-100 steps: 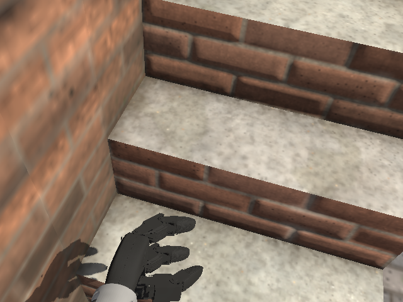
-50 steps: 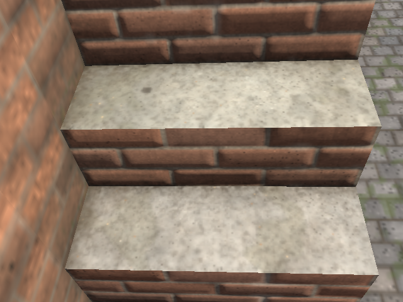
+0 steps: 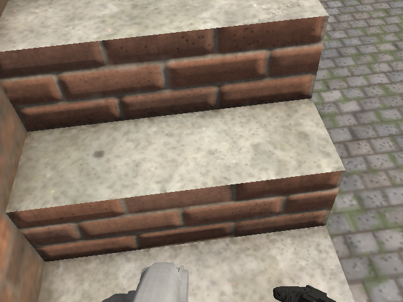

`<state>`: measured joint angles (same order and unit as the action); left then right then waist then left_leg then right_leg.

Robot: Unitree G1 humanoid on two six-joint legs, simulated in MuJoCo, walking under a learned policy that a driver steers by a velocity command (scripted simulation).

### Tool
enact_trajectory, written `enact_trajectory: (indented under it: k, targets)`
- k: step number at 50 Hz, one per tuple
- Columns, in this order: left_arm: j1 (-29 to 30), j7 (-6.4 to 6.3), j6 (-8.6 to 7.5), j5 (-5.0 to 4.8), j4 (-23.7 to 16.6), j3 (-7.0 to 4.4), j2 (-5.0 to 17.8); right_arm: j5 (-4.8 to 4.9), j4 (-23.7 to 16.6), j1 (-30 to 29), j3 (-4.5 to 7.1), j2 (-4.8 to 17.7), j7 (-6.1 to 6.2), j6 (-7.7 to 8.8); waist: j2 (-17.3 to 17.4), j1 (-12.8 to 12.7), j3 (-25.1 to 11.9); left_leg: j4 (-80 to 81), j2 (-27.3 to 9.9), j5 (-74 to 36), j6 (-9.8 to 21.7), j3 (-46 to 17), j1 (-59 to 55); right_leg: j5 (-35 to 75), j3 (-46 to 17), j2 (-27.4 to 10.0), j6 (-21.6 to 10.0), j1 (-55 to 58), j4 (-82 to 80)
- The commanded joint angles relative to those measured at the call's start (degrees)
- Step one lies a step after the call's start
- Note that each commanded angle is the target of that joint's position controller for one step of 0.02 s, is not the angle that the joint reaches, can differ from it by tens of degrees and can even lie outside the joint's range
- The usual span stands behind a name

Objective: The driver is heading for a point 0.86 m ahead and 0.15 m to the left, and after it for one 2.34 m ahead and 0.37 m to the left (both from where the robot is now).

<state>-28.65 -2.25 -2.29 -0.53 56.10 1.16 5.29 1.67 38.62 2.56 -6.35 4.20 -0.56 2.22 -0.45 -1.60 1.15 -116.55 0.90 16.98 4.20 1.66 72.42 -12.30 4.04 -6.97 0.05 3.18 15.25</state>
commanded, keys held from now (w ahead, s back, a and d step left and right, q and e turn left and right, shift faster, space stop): w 1.00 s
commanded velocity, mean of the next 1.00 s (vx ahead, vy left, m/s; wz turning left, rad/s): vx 0.49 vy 0.00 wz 0.00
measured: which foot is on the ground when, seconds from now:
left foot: up 0.00-0.10, down 0.12-0.52, up 0.54-0.94, down 0.96-1.00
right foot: down 0.00-0.06, up 0.08-0.46, down 0.48-0.94, up 0.96-1.00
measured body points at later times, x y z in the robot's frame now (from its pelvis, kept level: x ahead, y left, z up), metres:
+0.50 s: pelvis +0.02 -0.01 +0.12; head -0.01 -0.02 +0.57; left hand +0.10 +0.21 +0.00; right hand +0.14 -0.24 +0.00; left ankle +0.13 +0.12 -0.53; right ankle +0.02 -0.14 -0.51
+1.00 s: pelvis -0.07 +0.04 -0.04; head -0.07 +0.04 +0.41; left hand +0.26 +0.15 +0.03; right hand -0.11 -0.19 -0.18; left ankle -0.16 +0.16 -0.75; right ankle -0.04 -0.12 -0.50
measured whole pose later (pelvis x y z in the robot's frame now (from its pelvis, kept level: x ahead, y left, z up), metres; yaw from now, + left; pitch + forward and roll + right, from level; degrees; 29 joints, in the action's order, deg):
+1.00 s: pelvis -0.07 +0.04 -0.04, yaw -1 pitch +3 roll -1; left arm 9.3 0.9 -3.8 -1.5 18.6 2.6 6.2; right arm -2.1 51.5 26.4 -0.2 10.8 -2.0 1.1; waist 0.6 5.6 -3.7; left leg -41.5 -3.1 28.7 1.7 1.0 14.1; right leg -40.3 -4.4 -1.7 4.6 -61.6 113.6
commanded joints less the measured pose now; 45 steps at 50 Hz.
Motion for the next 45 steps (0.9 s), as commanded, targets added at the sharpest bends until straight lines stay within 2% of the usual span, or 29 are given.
enact_trajectory:
  k: [1,2,3,4,5,6,7,8,10,11,13,17,19,23,25,27,28,29,30,31,32,33,34,35,38,40,42,43,45]
  targets:
    - [4.18,-0.46,-2.05,-1.06,-1.74,-4.81,23.18,-0.73,-1.61,12.18,4.78,11.76,0.68,1.04,-15.21,14.56,-16.29,31.93,3.17,8.58,2.83,6.72,-54.81,121.48,-1.58,-10.59,-11.90,-12.37,3.03]
    - [0.24,0.16,-2.03,-1.99,-0.88,-4.82,20.39,-1.05,1.25,14.02,5.64,13.06,0.54,0.79,-15.01,11.08,-16.82,49.31,3.72,7.29,3.48,0.86,-57.41,117.60,-3.16,-7.68,-10.40,-7.01,13.05]
    - [-13.44,1.40,-1.81,-2.67,2.24,-3.21,13.45,-1.63,3.36,12.32,7.64,15.29,0.33,0.24,-0.47,3.36,-20.94,62.06,-4.08,25.53,8.51,-18.79,-67.11,98.93,-5.13,-2.82,-9.16,-17.02,26.08]
    - [-13.32,3.40,-2.31,-1.25,3.69,-2.55,10.33,-2.81,7.85,19.88,8.87,16.76,0.58,-0.86,14.03,3.22,-29.26,75.28,-11.93,35.51,13.76,-38.39,-72.47,36.44,-7.60,2.26,-9.90,-20.43,43.17]
    - [-4.64,5.33,-3.71,-2.18,1.34,-2.94,8.10,-5.12,11.07,21.20,9.06,16.60,0.44,-1.75,17.99,3.29,-31.08,80.89,-12.49,33.42,13.32,-41.08,-67.77,16.52,-9.63,7.89,-8.27,-21.81,65.32]
    - [11.70,6.20,-4.97,-2.48,-3.83,-1.38,4.40,-4.55,13.91,21.16,7.81,12.15,-1.06,-2.24,8.01,5.63,-20.45,71.84,-6.93,7.19,7.01,-18.68,-59.78,7.73,-8.68,6.42,-7.50,-24.10,72.32]
    - [20.20,4.89,-3.84,-3.67,-7.87,-2.59,3.75,-3.66,14.33,14.99,7.78,9.82,-1.94,-2.83,1.90,2.07,-12.36,73.09,-7.45,22.34,5.24,-16.91,-45.94,8.17,-8.33,10.00,-7.11,-33.04,79.42]
    - [19.23,3.92,-2.56,-3.68,-9.11,-1.90,2.61,-3.67,14.05,12.05,7.16,6.83,-2.09,-2.01,1.18,0.63,-7.16,73.50,-9.95,32.30,5.08,-19.97,-35.96,5.60,-8.49,10.08,-7.23,-37.13,84.33]
    - [12.67,3.16,-0.59,-2.12,-9.97,-0.98,1.62,-0.73,14.75,5.84,7.51,7.51,-2.74,-0.66,2.51,-3.05,0.43,79.17,-8.87,30.86,4.50,-21.52,-30.80,5.69,-10.27,10.01,-6.09,-40.73,85.50]
    - [9.59,2.65,-0.26,-1.69,-9.55,-0.34,0.67,-1.11,15.98,4.39,7.62,8.02,-2.63,-0.50,3.45,-4.83,1.76,80.38,-9.70,32.14,4.55,-22.77,-29.86,6.31,-10.94,11.31,-6.02,-43.44,88.43]
    - [6.02,1.88,0.28,-1.90,-9.06,-0.47,3.07,-2.08,15.36,3.20,7.11,6.91,-2.01,-0.12,4.91,-6.29,3.07,82.61,-10.74,33.43,6.10,-22.74,-26.69,9.51,-10.55,12.26,-4.71,-46.18,88.34]
    - [7.46,0.19,1.05,-1.95,-10.30,-0.25,5.17,-4.23,10.78,2.66,6.70,9.08,-0.38,0.21,11.67,-5.12,2.49,82.90,-11.68,35.13,11.41,-18.29,-21.95,8.23,-4.73,10.60,-1.03,-47.18,82.34]
    - [11.37,-1.03,1.04,-2.37,-13.47,0.08,6.08,-4.45,9.00,4.97,6.90,10.48,0.84,0.11,14.12,-2.42,-0.65,83.97,-14.16,38.11,12.68,-23.19,-25.54,2.03,-5.83,7.55,0.39,-49.07,79.02]
    - [9.93,-1.95,1.49,-1.85,-14.53,0.82,5.26,-2.65,4.33,2.10,8.06,14.23,2.76,-1.02,15.76,-1.61,-5.59,81.35,-12.57,36.54,10.36,-18.19,-22.09,-6.07,-3.49,4.13,0.49,-32.01,52.26]
    - [7.22,-1.07,1.59,-1.27,-12.28,1.14,3.79,0.05,3.10,4.08,7.49,11.92,3.64,-2.04,8.13,-0.38,-4.53,73.63,-10.46,36.06,8.06,-13.16,-20.11,-0.48,-0.83,4.45,-2.81,-19.79,29.37]
    - [1.64,0.04,0.36,0.57,-7.12,0.11,4.78,1.62,2.50,6.80,6.77,8.89,2.89,-2.50,-10.56,0.19,-1.68,46.78,-0.53,20.47,-0.77,2.16,-19.62,9.87,-2.68,2.63,-5.39,-11.33,12.04]
    - [0.10,0.41,-0.61,1.54,-6.75,-0.75,7.21,1.26,1.50,8.14,6.63,7.26,1.96,-2.06,-21.01,1.37,-4.88,23.02,5.78,16.12,-4.97,10.27,-18.20,22.84,-10.52,-3.71,-8.18,-9.64,13.34]
    - [1.50,1.25,-1.34,3.79,-8.57,-0.36,8.11,1.34,2.85,11.95,6.80,6.48,0.92,-1.85,-18.38,3.57,-10.67,1.68,6.29,14.74,-6.26,4.47,-18.28,31.25,-18.49,-9.10,-10.58,-13.85,15.24]
    - [7.49,1.83,-1.39,3.77,-12.86,0.69,6.28,0.82,-0.11,8.16,6.42,5.52,0.19,-1.30,-7.96,5.29,-9.74,-5.56,5.05,14.68,-4.91,-1.67,-18.63,33.32,-14.98,-6.53,-8.50,-17.24,17.51]
    - [15.70,1.86,-1.48,3.19,-16.91,-1.06,12.09,0.65,-3.09,9.98,6.51,7.72,-0.53,-1.59,-5.79,11.20,-8.71,-3.23,4.76,13.44,-5.85,-2.62,-20.23,40.43,-15.66,-6.73,-8.60,-15.18,21.54]
    - [21.65,0.53,-2.52,0.48,-20.24,-2.57,17.99,0.53,-3.91,16.43,7.08,12.06,-0.12,-1.49,-8.78,15.16,-9.32,7.92,-1.84,12.61,-6.05,-9.01,-22.85,29.67,-25.15,-13.62,-9.35,-18.55,21.09]
    - [23.36,-0.90,-3.63,-0.19,-22.80,-2.55,14.21,0.23,-3.19,14.94,8.31,15.15,0.44,-1.48,-7.03,13.05,-8.36,13.31,-6.02,16.07,-4.86,-19.71,-21.90,19.89,-27.41,-15.70,-8.00,-20.19,27.24]
    - [22.20,-0.92,-3.98,0.46,-23.98,-2.31,12.53,-0.29,-3.14,12.04,8.30,14.53,0.32,-2.16,-1.60,10.57,-8.18,16.77,-2.00,10.14,-5.95,-8.89,-23.66,16.59,-22.53,-12.24,-8.26,-19.46,29.48]
    - [20.26,-1.02,-4.16,0.82,-25.32,-2.10,11.76,-1.12,-3.61,10.30,7.50,12.05,0.05,-2.59,0.86,8.72,-9.03,24.27,-1.65,7.39,-6.03,-6.25,-26.40,14.43,-21.79,-11.13,-8.10,-20.76,30.72]
    - [14.40,-1.48,-4.08,2.40,-27.66,-2.02,10.89,-1.84,-6.99,4.59,5.87,8.17,-0.58,-3.09,-2.94,3.12,-7.84,36.76,-0.63,5.36,-5.08,-3.30,-27.64,12.06,-20.42,-9.81,-7.07,-19.83,31.94]
    - [18.94,-1.78,-4.28,2.73,-30.17,-2.21,11.86,-0.82,-4.80,14.73,6.95,11.66,-0.14,-2.70,-8.33,6.15,-11.55,33.54,-1.07,4.47,-3.73,-5.75,-34.42,15.22,-20.79,-9.99,-6.86,-23.17,35.14]
    - [29.22,-0.79,-4.73,3.06,-33.49,-1.08,8.72,-1.35,0.23,23.81,7.02,10.83,-0.32,-2.81,-5.31,11.07,-11.56,41.60,-1.45,-0.24,-3.07,-0.98,-42.45,12.19,-16.86,-7.72,-4.24,-31.69,42.85]
    - [35.24,-0.10,-4.30,1.43,-35.96,-0.26,6.64,-1.83,2.41,28.38,6.35,8.40,-0.27,-2.32,-4.92,14.38,-8.40,55.78,-5.57,-6.02,0.06,-2.62,-48.86,3.98,-13.12,-5.99,-0.75,-41.08,50.83]
    - [34.59,2.08,-2.26,-0.79,-36.58,2.36,1.30,-3.24,8.87,29.32,6.20,6.06,-1.72,-2.25,3.44,12.15,-1.71,81.47,-4.17,-26.03,4.86,3.31,-62.51,-21.85,0.45,3.80,3.44,-57.10,67.99]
